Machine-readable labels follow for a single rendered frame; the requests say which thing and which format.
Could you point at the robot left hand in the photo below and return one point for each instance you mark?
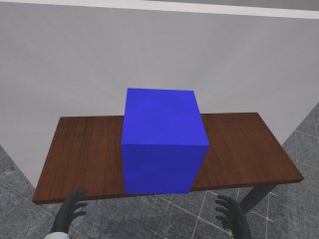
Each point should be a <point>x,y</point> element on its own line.
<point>66,214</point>

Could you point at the robot right hand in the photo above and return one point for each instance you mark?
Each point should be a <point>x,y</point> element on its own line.
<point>236,220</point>

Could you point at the table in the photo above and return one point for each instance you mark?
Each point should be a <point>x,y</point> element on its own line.
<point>86,153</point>

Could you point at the carton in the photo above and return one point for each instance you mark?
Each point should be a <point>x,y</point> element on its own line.
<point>163,141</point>

